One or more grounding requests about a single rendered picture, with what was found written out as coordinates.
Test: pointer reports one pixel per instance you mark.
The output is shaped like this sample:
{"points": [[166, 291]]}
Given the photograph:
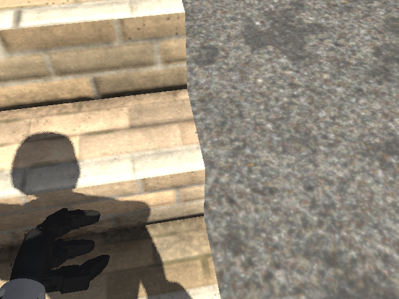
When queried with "stairs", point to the stairs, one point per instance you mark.
{"points": [[95, 115]]}

